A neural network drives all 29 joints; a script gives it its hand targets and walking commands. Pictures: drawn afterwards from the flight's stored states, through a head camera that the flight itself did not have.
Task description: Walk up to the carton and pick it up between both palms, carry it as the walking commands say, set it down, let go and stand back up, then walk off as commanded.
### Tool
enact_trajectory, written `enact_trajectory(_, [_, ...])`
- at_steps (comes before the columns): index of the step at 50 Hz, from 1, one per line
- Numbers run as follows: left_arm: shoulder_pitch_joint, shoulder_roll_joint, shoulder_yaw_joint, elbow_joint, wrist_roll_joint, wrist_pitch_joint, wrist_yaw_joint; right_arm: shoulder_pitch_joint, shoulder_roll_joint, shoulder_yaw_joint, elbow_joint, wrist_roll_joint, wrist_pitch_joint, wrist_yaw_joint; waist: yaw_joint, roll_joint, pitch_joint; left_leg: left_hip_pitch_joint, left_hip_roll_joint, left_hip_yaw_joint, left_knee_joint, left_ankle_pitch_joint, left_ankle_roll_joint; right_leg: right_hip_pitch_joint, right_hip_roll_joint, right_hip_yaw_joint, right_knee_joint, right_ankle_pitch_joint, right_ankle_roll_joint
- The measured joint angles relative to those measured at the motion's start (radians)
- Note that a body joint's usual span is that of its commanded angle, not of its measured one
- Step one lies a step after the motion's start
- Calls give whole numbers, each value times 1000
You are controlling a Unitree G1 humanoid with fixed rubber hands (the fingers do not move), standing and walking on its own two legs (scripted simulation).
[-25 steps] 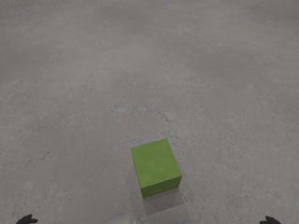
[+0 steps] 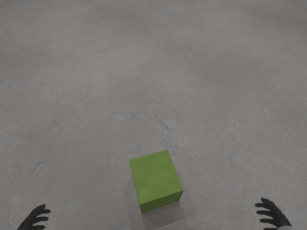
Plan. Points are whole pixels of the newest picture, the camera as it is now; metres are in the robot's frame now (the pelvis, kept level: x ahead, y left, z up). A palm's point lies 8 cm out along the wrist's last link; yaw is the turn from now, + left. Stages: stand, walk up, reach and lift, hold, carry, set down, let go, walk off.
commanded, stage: walk up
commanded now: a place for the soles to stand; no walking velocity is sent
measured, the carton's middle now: (154, 180) +0.45 -0.01 -0.65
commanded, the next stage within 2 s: none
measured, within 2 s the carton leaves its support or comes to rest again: neither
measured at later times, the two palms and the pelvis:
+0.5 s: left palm out of the picture +0.07 +0.33 -0.08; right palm out of the picture +0.07 -0.35 -0.07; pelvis -0.03 -0.01 +0.01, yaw +3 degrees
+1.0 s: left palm out of the picture -0.05 +0.24 -0.08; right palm out of the picture +0.11 -0.43 -0.09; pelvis -0.04 -0.12 -0.01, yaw +13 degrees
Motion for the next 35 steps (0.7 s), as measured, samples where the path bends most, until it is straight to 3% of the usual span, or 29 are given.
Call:
enact_trajectory(20, [-26,-32,-3,156,15,15,-21,-26,27,3,145,-17,15,17,0,-16,-42,88,-8,1,-212,132,2,88,4,-6,-212,133,4])
enact_trajectory(22, [-31,-21,21,121,43,57,-44,-3,22,-5,123,-15,-2,-13,0,-26,-34,56,-12,-7,-192,134,3,33,4,-3,-126,58,-8])
enact_trajectory(24, [-60,3,48,71,57,102,-60,41,10,-16,97,-10,-21,-52,-1,-39,6,24,-13,-34,-173,142,5,-57,26,33,68,-52,-8])
enact_trajectory(28, [-60,51,94,-18,57,145,-84,115,-37,-33,66,-15,-33,-97,-4,-69,72,-23,2,-68,-142,156,-10,-200,20,87,325,-68,-16])
enact_trajectory(32, [-27,53,115,-58,51,161,-101,148,-86,-52,30,-41,-32,-95,-22,-77,75,-88,25,-99,-80,142,-39,-207,-15,105,321,-91,-24])
enact_trajectory(35, [4,32,112,-69,43,147,-101,149,-114,-60,-3,-53,-19,-79,-29,-54,44,-154,51,-138,-19,119,-41,-111,-15,71,157,-128,-31])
